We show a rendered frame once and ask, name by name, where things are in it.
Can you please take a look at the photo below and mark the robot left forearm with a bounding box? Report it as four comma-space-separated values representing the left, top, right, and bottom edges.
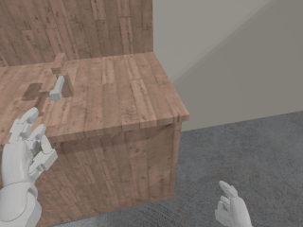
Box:
0, 182, 42, 227

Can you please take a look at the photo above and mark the left robot hand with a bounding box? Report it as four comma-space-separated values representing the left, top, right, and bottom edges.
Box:
1, 107, 58, 187

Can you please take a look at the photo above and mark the right robot hand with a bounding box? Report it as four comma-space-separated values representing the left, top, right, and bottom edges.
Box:
215, 181, 252, 227

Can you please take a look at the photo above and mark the counter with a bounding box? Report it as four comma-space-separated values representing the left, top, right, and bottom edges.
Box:
0, 0, 190, 227

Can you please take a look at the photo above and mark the tap lever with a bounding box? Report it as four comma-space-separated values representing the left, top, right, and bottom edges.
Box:
49, 76, 64, 101

